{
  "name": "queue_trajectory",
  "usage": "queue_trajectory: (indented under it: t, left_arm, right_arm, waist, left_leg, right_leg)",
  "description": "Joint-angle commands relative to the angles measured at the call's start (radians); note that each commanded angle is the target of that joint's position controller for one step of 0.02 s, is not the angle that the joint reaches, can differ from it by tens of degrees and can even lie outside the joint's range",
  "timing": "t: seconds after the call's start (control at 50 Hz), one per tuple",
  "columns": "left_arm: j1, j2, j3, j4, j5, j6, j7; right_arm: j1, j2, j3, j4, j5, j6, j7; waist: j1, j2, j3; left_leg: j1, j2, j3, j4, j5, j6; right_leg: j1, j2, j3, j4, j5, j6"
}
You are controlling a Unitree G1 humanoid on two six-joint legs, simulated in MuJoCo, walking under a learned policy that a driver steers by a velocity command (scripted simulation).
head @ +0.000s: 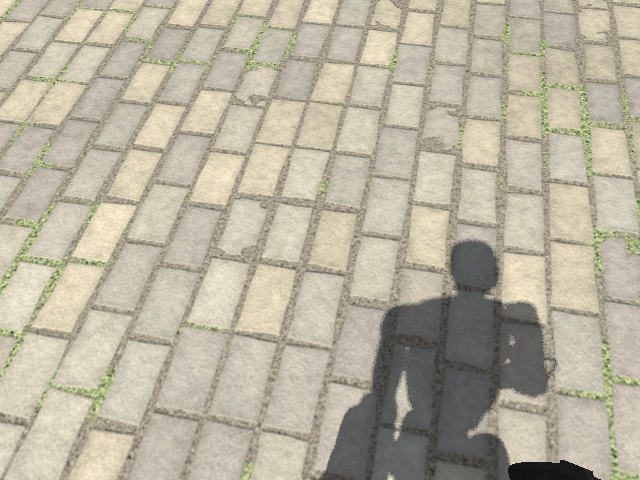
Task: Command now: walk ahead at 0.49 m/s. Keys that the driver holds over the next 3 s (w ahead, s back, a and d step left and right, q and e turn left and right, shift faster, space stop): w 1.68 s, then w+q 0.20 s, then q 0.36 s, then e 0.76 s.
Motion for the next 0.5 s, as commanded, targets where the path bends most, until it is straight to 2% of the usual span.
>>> queue_trajectory:
  t: [0.02, 0.04, 0.06, 0.08, 0.1, 0.12, 0.14, 0.16, 0.18, 0.2, 0.24, 0.3, 0.38, 0.46, 0.5]
  left_arm:
    - [-0.021, 0.183, 0.036, -0.025, 0.010, -0.002, 0.017]
    - [-0.054, 0.194, 0.038, -0.032, 0.005, 0.001, 0.012]
    - [-0.053, 0.150, 0.027, -0.062, 0.001, -0.002, 0.004]
    - [0.084, 0.070, 0.021, -0.053, -0.024, 0.003, -0.008]
    - [-0.009, 0.164, 0.037, -0.064, 0.005, 0.005, -0.004]
    - [-0.104, 0.170, 0.044, -0.094, 0.007, 0.000, -0.011]
    - [-0.133, 0.153, 0.043, -0.099, 0.009, 0.001, -0.015]
    - [-0.142, 0.136, 0.044, -0.102, 0.017, 0.012, -0.019]
    - [-0.115, 0.102, 0.036, -0.092, 0.025, 0.027, -0.026]
    - [-0.110, 0.084, 0.033, -0.089, 0.027, 0.036, -0.032]
    - [-0.161, 0.083, 0.034, -0.109, 0.027, 0.047, -0.039]
    - [-0.320, 0.100, 0.035, -0.161, 0.022, 0.053, -0.042]
    - [-0.478, 0.086, 0.025, -0.204, 0.009, 0.052, -0.045]
    - [-0.592, 0.090, 0.021, -0.236, 0.007, 0.049, -0.043]
    - [-0.624, 0.099, 0.023, -0.253, 0.007, 0.042, -0.042]
  right_arm:
    - [0.250, -0.143, -0.048, 0.040, 0.004, -0.019, -0.026]
    - [0.399, -0.163, -0.061, 0.086, -0.004, -0.027, -0.037]
    - [0.541, -0.242, -0.084, 0.106, -0.026, -0.027, -0.050]
    - [0.499, -0.251, -0.089, 0.103, -0.021, -0.018, -0.039]
    - [0.392, -0.201, -0.083, 0.091, 0.013, -0.016, -0.025]
    - [0.304, -0.150, -0.069, 0.076, 0.016, -0.022, -0.021]
    - [0.278, -0.101, -0.058, 0.085, 0.009, -0.031, -0.018]
    - [0.288, -0.075, -0.047, 0.103, 0.005, -0.044, -0.021]
    - [0.301, -0.063, -0.041, 0.121, 0.004, -0.053, -0.025]
    - [0.328, -0.067, -0.040, 0.137, 0.006, -0.063, -0.026]
    - [0.372, -0.100, -0.045, 0.163, 0.010, -0.076, -0.025]
    - [0.432, -0.115, -0.043, 0.183, 0.013, -0.075, -0.022]
    - [0.517, -0.110, -0.035, 0.207, 0.014, -0.072, -0.026]
    - [0.587, -0.114, -0.030, 0.232, 0.002, -0.066, -0.037]
    - [0.596, -0.124, -0.031, 0.242, -0.006, -0.062, -0.044]
  waist:
    - [-0.170, -0.114, -0.115]
    - [-0.243, -0.094, -0.180]
    - [-0.275, 0.026, -0.293]
    - [-0.159, 0.213, -0.363]
    - [-0.151, 0.027, -0.221]
    - [-0.122, 0.005, -0.097]
    - [-0.086, -0.050, -0.014]
    - [-0.055, -0.052, 0.004]
    - [-0.031, -0.031, 0.001]
    - [-0.024, -0.019, -0.001]
    - [-0.020, 0.001, 0.009]
    - [-0.052, 0.010, 0.037]
    - [-0.104, 0.035, 0.031]
    - [-0.142, 0.050, 0.033]
    - [-0.141, 0.055, 0.039]
  left_leg:
    - [0.332, -0.065, -0.009, -0.054, -0.066, 0.059]
    - [0.538, -0.015, -0.057, -0.118, -0.045, 0.090]
    - [0.740, 0.222, -0.319, -0.128, -0.182, 0.152]
    - [0.933, 0.445, -0.831, -0.242, -0.233, 0.319]
    - [0.790, 0.396, -0.776, -0.336, -0.368, 0.295]
    - [0.641, 0.368, -0.643, -0.386, -0.377, 0.266]
    - [0.505, 0.330, -0.554, -0.428, -0.278, 0.229]
    - [0.426, 0.286, -0.474, -0.441, -0.192, 0.191]
    - [0.376, 0.254, -0.412, -0.457, -0.140, 0.167]
    - [0.358, 0.238, -0.371, -0.465, -0.078, 0.160]
    - [0.349, 0.218, -0.305, -0.486, -0.010, 0.153]
    - [0.390, 0.189, -0.245, -0.506, 0.082, 0.125]
    - [0.471, 0.164, -0.190, -0.481, 0.217, 0.073]
    - [0.621, 0.195, -0.190, -0.433, 0.306, 0.080]
    - [0.690, 0.227, -0.197, -0.398, 0.365, 0.094]
  right_leg:
    - [-0.075, -0.287, 0.048, 0.376, 1.294, 0.009]
    - [-0.189, -0.263, 0.031, 0.580, 1.136, 0.007]
    - [-0.368, -0.181, -0.018, 0.909, 0.686, -0.002]
    - [-0.730, 0.007, -0.004, 1.264, -0.146, 0.035]
    - [-0.836, -0.065, 0.067, 1.262, -0.058, 0.005]
    - [-0.844, -0.106, 0.063, 1.210, 0.024, 0.000]
    - [-0.801, -0.139, 0.058, 1.140, 0.055, 0.001]
    - [-0.749, -0.166, 0.065, 1.083, 0.069, 0.009]
    - [-0.696, -0.176, 0.056, 1.045, 0.077, 0.023]
    - [-0.680, -0.180, 0.043, 1.018, 0.086, 0.032]
    - [-0.722, -0.199, 0.017, 0.956, 0.135, 0.050]
    - [-0.824, -0.224, -0.021, 0.817, 0.261, 0.074]
    - [-0.825, -0.199, -0.064, 0.607, 0.388, 0.086]
    - [-0.844, -0.166, -0.082, 0.486, 0.375, 0.072]
    - [-0.845, -0.154, -0.080, 0.445, 0.316, 0.054]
